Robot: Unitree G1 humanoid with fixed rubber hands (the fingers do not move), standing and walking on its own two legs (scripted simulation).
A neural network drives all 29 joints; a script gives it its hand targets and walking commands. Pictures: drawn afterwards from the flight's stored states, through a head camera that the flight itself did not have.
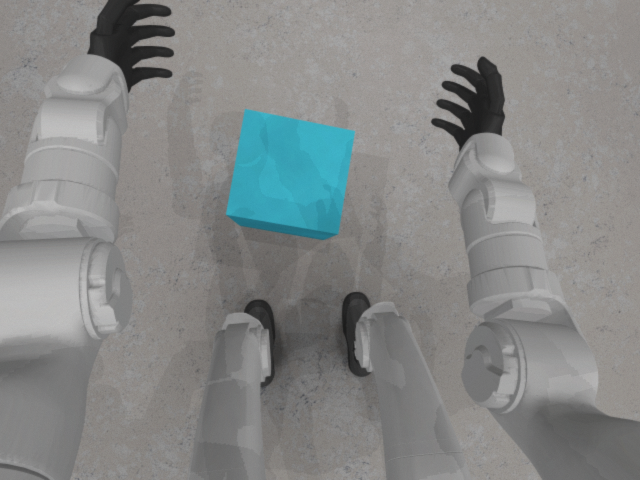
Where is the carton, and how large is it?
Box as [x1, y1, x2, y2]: [226, 109, 354, 239]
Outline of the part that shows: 245,109 226,214 238,224 244,226 324,239 337,234 354,131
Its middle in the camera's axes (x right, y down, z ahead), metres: -0.07 -0.12 +0.85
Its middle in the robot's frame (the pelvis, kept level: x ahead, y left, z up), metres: +0.50 +0.00 -0.52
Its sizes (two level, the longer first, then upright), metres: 0.210 0.200 0.250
